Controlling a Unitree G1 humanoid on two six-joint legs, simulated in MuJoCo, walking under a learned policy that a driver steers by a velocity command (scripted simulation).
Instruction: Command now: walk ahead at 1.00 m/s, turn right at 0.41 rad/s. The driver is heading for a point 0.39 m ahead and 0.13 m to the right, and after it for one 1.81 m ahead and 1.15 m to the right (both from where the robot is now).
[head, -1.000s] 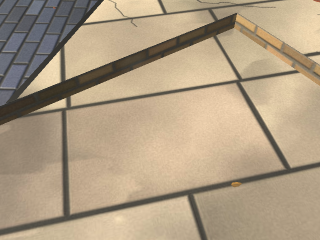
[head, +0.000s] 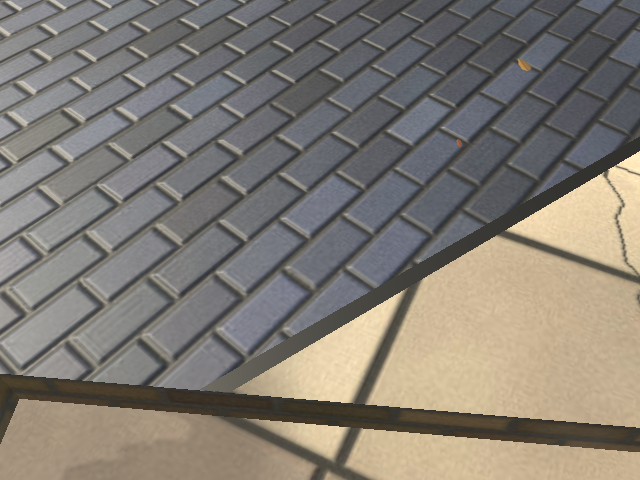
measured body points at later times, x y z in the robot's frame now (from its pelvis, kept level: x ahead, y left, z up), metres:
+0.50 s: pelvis +0.49 -0.04 +0.00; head +0.54 -0.05 +0.45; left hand +0.47 +0.27 -0.11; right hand +0.75 -0.30 +0.02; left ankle +0.58 +0.08 -0.47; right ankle +0.28 -0.08 -0.73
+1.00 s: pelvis +0.94 -0.17 +0.12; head +0.96 -0.18 +0.57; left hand +1.29 -0.23 +0.08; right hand +0.70 -0.32 +0.00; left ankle +0.84 +0.03 -0.57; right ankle +1.04 -0.29 -0.56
